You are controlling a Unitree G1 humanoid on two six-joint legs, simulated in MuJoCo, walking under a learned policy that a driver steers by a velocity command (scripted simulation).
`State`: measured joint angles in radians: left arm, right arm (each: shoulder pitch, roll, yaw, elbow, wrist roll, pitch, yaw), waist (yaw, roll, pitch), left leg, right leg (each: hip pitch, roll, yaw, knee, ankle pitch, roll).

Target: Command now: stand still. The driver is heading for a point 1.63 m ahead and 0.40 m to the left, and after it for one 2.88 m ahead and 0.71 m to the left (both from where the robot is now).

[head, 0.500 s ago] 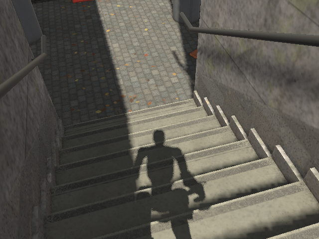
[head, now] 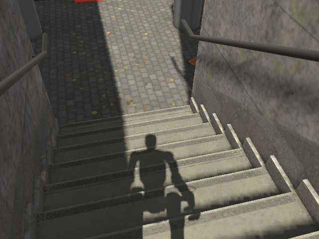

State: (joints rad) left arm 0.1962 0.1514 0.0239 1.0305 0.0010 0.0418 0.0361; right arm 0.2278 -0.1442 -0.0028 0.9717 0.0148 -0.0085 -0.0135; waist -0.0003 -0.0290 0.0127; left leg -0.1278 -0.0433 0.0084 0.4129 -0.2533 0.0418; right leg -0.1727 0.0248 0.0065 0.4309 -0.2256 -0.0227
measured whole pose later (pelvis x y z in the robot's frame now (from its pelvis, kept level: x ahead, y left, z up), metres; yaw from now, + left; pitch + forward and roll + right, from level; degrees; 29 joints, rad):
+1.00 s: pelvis +0.27 +0.04 -0.10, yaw +0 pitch -4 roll +6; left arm 0.09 0.23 0.06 0.92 0.11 -0.12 0.00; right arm 0.61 -0.15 -0.02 1.11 -0.03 -0.12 -0.05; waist -0.06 -0.08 0.04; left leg -0.26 -0.13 -0.01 0.97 -0.23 0.00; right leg -0.33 -0.04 -0.05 0.45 0.42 0.00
